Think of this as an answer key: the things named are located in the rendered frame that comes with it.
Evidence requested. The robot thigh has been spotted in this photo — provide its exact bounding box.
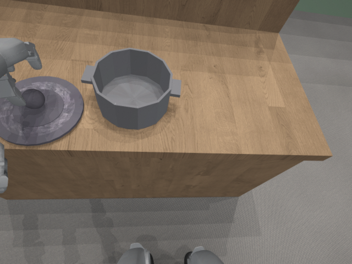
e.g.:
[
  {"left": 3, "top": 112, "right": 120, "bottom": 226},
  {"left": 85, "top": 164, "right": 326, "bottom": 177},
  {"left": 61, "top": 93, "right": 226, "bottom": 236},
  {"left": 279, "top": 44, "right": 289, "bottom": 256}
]
[
  {"left": 187, "top": 250, "right": 224, "bottom": 264},
  {"left": 117, "top": 247, "right": 151, "bottom": 264}
]

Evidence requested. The lid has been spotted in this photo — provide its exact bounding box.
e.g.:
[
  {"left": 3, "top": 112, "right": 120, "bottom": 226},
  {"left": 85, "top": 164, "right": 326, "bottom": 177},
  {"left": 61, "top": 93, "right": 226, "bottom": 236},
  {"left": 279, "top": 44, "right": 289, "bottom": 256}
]
[{"left": 0, "top": 76, "right": 84, "bottom": 146}]

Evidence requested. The knob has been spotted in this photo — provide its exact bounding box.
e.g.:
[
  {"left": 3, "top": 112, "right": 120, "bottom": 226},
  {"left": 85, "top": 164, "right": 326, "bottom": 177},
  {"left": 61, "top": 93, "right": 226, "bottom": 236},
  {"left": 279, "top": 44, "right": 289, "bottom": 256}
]
[{"left": 22, "top": 89, "right": 45, "bottom": 109}]

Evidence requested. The right robot thigh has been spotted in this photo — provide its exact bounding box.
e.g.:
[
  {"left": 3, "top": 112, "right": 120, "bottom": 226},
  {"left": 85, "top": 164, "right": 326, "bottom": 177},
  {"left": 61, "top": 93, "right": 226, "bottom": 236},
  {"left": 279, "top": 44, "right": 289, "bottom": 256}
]
[{"left": 187, "top": 250, "right": 224, "bottom": 264}]

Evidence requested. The table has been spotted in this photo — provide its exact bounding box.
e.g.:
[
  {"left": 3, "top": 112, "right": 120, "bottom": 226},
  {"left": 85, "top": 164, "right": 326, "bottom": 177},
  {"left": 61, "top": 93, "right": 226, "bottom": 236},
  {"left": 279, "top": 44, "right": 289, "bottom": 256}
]
[{"left": 0, "top": 0, "right": 333, "bottom": 200}]

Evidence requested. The pot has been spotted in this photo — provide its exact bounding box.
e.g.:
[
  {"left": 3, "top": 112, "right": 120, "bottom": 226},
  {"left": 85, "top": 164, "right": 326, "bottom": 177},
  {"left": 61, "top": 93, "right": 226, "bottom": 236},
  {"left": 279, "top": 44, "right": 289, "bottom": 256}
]
[{"left": 81, "top": 48, "right": 182, "bottom": 130}]

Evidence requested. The robot left hand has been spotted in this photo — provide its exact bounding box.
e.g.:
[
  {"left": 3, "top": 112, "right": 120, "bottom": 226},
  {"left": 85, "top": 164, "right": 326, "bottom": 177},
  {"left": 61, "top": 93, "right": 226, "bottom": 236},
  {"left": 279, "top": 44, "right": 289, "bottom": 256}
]
[{"left": 0, "top": 38, "right": 42, "bottom": 106}]

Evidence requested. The left robot thigh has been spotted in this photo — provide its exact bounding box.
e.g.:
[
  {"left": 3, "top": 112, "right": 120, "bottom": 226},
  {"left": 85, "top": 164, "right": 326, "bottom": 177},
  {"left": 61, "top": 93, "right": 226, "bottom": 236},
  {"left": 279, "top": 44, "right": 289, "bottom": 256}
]
[{"left": 117, "top": 247, "right": 151, "bottom": 264}]

